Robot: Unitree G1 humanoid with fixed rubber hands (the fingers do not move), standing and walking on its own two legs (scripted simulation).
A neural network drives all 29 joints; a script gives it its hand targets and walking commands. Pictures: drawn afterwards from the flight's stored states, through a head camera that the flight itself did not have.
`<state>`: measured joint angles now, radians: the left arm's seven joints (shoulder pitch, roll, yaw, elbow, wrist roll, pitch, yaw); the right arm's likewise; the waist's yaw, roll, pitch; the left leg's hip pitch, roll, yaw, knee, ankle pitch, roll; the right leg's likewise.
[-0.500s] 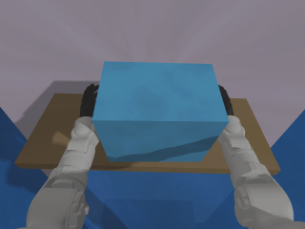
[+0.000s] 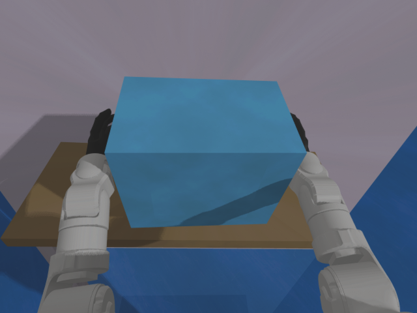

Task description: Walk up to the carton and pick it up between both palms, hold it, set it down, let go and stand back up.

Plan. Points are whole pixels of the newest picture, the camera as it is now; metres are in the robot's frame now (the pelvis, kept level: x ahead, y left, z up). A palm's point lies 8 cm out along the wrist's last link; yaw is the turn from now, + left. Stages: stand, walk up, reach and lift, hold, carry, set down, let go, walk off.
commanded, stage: reach and lift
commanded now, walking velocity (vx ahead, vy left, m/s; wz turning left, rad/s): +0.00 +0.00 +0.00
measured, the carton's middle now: (201, 156) +0.37 +0.00 +0.14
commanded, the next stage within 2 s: hold in 1.54 s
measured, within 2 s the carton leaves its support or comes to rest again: neither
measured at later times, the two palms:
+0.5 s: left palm (110, 143) +0.35 +0.16 +0.18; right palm (314, 153) +0.35 -0.21 +0.18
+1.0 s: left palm (101, 137) +0.35 +0.18 +0.20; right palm (312, 139) +0.35 -0.19 +0.21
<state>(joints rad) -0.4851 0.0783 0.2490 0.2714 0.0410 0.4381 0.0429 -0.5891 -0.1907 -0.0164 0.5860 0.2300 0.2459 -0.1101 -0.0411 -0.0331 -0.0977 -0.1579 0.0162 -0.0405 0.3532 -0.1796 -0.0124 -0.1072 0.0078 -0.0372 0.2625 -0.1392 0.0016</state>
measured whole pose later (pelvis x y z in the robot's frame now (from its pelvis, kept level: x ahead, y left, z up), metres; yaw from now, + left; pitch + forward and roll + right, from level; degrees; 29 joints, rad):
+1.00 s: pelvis -0.01 +0.00 +0.00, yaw +0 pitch -1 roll -1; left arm -0.60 0.10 0.28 0.24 0.07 0.69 0.03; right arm -0.72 -0.21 -0.05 0.56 0.29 0.51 -0.15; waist -0.08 -0.02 -0.14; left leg -0.18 0.02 -0.06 0.37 -0.17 -0.02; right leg -0.12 0.02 -0.03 0.26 -0.12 0.00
